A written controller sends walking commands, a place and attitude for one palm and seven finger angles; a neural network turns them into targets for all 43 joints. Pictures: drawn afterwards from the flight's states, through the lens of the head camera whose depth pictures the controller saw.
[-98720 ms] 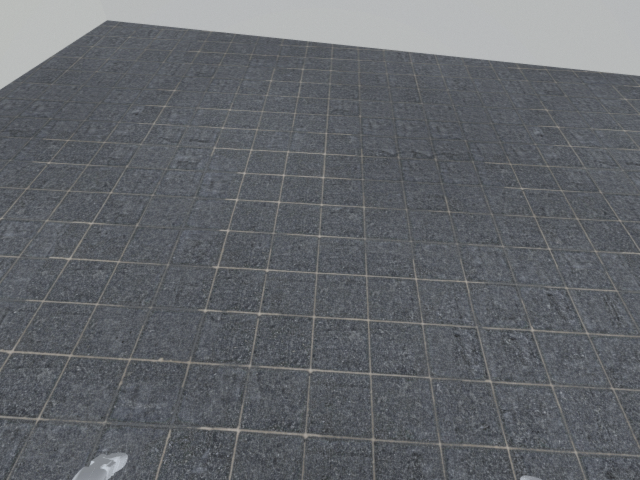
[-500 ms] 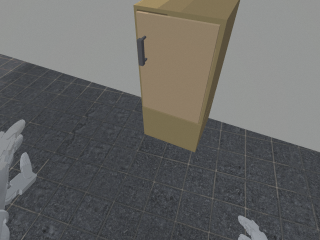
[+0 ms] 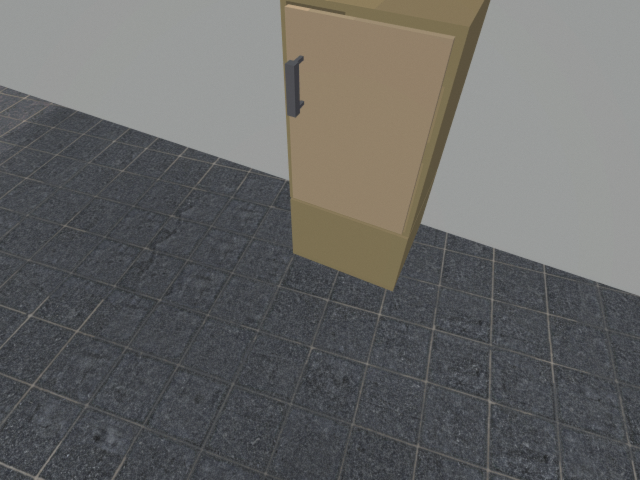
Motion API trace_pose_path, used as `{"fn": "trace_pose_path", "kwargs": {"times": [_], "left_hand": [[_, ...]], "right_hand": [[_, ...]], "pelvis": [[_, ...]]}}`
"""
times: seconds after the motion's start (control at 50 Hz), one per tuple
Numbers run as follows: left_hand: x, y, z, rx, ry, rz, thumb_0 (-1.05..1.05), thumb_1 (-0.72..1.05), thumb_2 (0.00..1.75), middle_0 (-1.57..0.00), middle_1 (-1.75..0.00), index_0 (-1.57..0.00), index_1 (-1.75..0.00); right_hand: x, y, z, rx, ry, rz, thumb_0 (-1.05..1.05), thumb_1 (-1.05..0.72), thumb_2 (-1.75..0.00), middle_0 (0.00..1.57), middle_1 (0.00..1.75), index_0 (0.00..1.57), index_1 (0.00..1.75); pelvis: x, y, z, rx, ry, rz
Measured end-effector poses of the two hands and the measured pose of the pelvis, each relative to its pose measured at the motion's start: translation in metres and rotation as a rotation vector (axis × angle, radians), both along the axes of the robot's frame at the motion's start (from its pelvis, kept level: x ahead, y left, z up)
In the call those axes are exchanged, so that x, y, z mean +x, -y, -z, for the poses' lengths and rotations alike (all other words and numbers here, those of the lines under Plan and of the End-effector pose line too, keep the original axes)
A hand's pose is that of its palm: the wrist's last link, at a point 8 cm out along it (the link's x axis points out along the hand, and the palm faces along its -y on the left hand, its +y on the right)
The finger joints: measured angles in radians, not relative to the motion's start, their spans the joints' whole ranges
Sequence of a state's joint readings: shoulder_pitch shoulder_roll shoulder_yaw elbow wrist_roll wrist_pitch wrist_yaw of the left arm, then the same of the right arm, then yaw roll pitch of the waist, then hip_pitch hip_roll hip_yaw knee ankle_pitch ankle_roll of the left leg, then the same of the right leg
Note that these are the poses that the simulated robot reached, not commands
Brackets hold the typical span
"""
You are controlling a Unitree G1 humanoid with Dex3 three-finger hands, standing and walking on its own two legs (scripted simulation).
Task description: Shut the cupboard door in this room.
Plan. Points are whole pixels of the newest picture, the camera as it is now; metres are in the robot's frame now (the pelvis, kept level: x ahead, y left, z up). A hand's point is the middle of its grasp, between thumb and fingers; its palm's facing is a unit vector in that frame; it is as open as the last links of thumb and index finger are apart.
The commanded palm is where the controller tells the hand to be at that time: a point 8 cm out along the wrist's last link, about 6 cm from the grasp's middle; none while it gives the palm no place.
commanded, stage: let the arm hang, fingers relaxed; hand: left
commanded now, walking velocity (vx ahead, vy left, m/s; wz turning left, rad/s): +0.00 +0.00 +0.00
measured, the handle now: (296, 86) +1.00 +0.13 -0.01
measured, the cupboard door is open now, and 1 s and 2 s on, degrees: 0 0 0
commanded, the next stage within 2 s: look to check the result in 0.56 s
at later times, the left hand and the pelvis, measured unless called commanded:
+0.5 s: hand out of the picture -0.01 +0.15 -0.18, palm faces +0.00 -0.99 -0.15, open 7.4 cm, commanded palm none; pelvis +0.00 -0.01 +0.00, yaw -1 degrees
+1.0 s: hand out of the picture -0.02 +0.15 -0.17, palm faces +0.02 -0.98 -0.19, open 7.4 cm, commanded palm none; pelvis +0.02 -0.01 +0.00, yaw -1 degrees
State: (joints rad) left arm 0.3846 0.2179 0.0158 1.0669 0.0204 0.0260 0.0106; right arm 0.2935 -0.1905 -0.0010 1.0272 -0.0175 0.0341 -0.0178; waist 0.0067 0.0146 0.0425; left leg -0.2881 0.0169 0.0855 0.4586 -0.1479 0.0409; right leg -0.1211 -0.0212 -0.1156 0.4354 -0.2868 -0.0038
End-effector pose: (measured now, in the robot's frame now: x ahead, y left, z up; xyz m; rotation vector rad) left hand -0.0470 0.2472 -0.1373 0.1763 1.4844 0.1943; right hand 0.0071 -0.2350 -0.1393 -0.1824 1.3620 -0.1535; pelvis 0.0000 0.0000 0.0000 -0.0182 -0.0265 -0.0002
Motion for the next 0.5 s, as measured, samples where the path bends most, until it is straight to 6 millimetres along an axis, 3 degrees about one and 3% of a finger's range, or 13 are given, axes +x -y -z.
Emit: {"fn": "trace_pose_path", "kwargs": {"times": [0.14, 0.5], "left_hand": [[-0.012, -0.004, -0.007, 0.03, -0.03, 0.0, 0.0, 0.92, 0.9, -0.19, -0.29, -0.2, -0.3], [0.038, 0.045, 0.01, -0.089, 0.069, 0.035, 0.0, 0.91, 0.9, -0.2, -0.29, -0.2, -0.3]], "right_hand": [[-0.006, -0.012, 0.008, 0.043, 0.003, 0.034, 0.01, -0.9, -0.9, 0.2, 0.3, 0.2, 0.3], [-0.038, -0.015, 0.003, 0.035, -0.078, 0.092, 0.01, -0.91, -0.9, 0.2, 0.3, 0.2, 0.3]], "pelvis": [[-0.001, -0.001, -0.002, 0.007, 0.016, 0.015], [0.004, 0.005, -0.003, 0.015, 0.01, 0.022]]}}
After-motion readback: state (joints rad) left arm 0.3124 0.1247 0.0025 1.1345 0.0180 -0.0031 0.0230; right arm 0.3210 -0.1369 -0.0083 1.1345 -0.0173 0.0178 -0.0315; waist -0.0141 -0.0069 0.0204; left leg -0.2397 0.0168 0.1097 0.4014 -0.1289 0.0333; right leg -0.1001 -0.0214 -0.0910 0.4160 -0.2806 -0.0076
